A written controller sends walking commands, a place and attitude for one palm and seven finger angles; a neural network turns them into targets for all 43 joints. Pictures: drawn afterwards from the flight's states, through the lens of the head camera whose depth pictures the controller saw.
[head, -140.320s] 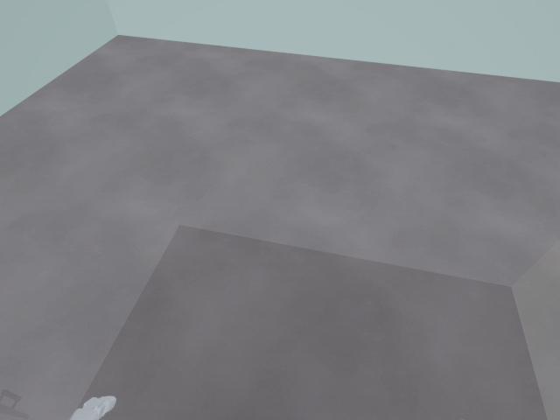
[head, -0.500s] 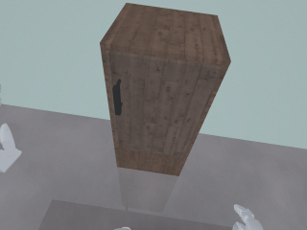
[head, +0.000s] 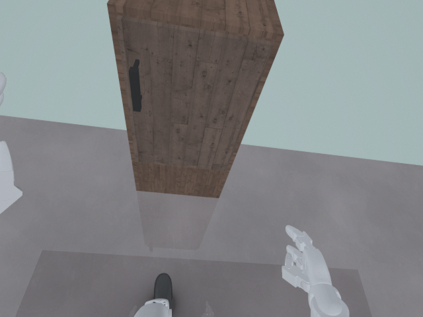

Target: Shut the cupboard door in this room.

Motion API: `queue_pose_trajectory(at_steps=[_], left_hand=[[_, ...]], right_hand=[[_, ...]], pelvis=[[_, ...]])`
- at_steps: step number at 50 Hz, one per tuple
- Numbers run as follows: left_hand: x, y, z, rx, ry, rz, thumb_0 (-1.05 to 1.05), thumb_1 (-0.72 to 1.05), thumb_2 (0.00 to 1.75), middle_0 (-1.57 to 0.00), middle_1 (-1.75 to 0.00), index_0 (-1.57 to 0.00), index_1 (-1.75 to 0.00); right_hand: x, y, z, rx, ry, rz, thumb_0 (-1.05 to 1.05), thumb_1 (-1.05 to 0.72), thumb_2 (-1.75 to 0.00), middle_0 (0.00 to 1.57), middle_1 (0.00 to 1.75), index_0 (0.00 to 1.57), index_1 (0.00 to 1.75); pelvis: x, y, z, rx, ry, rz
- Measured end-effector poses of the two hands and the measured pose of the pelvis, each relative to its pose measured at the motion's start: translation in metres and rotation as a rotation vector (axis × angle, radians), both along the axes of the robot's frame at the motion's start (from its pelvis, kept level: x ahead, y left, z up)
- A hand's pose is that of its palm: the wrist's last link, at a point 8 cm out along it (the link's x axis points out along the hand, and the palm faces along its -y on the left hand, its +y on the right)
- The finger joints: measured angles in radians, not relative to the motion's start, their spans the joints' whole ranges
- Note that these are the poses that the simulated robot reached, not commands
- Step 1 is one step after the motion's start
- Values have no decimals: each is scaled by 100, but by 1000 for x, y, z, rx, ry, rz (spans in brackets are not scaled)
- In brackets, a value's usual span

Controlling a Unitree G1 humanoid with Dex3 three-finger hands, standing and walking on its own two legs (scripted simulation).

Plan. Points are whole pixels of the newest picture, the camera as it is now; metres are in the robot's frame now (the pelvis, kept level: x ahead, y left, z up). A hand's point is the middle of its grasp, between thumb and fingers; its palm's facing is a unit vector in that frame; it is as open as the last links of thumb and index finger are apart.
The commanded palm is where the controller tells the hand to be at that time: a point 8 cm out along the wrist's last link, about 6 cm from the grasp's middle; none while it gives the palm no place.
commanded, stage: stop stepping back and stand still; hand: left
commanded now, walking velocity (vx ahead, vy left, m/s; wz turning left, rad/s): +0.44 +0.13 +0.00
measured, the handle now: (137, 86) +0.69 +0.24 -0.03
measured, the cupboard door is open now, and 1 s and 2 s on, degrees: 0 0 0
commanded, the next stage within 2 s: let the arm hang, fingers relaxed in 1.44 s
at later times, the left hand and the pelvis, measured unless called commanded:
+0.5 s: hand out of the picture +0.15 +0.27 +0.20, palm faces +0.37 -0.80 -0.47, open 7.5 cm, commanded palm +0.08 +0.32 +0.20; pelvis -0.06 +0.02 +0.01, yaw +0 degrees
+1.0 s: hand out of the picture +0.17 +0.31 +0.21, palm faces +0.45 -0.75 -0.49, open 7.5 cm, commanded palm +0.09 +0.36 +0.20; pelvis -0.04 +0.05 +0.01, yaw +2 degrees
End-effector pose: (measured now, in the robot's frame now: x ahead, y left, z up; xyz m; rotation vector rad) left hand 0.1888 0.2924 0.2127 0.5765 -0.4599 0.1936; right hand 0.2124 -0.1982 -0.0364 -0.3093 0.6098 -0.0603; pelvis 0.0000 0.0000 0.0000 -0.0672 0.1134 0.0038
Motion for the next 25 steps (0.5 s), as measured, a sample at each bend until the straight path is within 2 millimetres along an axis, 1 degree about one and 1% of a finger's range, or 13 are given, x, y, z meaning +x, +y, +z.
queue_pose_trajectory(at_steps=[2,4,7,9,12,13,15,17,18,19,21,23,25], left_hand=[[-27,-7,9,56,7,-3,2,89,90,-22,-30,-21,-30],[-56,-6,20,96,15,31,2,89,90,-22,-30,-21,-30],[-87,10,30,83,1,165,1,88,90,-22,-30,-22,-30],[-96,28,26,14,-27,277,1,88,90,-22,-30,-22,-30],[-89,52,5,-154,-50,404,1,88,90,-22,-30,-21,-30],[-83,56,-5,-210,-40,424,1,89,90,-21,-30,-21,-30],[-71,58,-26,-291,6,421,1,89,90,-21,-30,-20,-30],[-64,52,-41,-317,78,378,1,89,90,-20,-30,-20,-30],[-62,47,-44,-305,112,343,2,90,90,-20,-30,-20,-30],[-62,41,-44,-280,138,300,2,90,90,-20,-30,-20,-30],[-66,30,-34,-204,151,210,2,89,90,-21,-30,-20,-30],[-73,22,-17,-120,116,144,2,89,90,-21,-30,-20,-30],[-82,19,1,-40,59,121,2,89,90,-21,-30,-21,-30]], right_hand=[[-24,-12,-8,6,30,-24,1,-90,-90,20,30,20,30],[-53,-22,-14,7,99,-55,1,-90,-90,20,30,20,30],[-95,-38,-21,11,182,-127,1,-90,-90,20,30,20,30],[-117,-46,-27,2,207,-165,1,-90,-90,20,30,20,30],[-137,-55,-43,-26,240,-185,2,-90,-90,20,30,20,30],[-142,-55,-48,-37,252,-185,2,-90,-90,20,30,20,30],[-147,-53,-55,-51,271,-192,2,-90,-90,20,30,20,30],[-148,-43,-51,-35,262,-214,2,-91,-90,20,30,20,30],[-147,-37,-46,-21,235,-222,2,-91,-90,20,30,20,30],[-145,-30,-40,-4,200,-227,2,-91,-90,20,30,20,30],[-142,-16,-28,32,130,-219,2,-91,-90,20,30,20,30],[-139,-4,-19,59,84,-190,2,-91,-90,20,30,20,30],[-136,5,-17,82,59,-156,2,-90,-90,20,30,20,30]], pelvis=[[-15,-2,-2,-15,-35,25],[-19,-4,3,10,-58,16],[-15,-2,11,62,-68,-34],[-15,2,13,74,-77,-36],[-19,11,10,70,-94,13],[-21,15,8,64,-97,35],[-25,24,3,60,-101,71],[-31,28,5,85,-118,52],[-34,30,6,88,-124,36],[-38,30,8,87,-129,24],[-45,29,9,86,-132,12],[-51,24,10,85,-130,6],[-57,21,10,82,-127,1]])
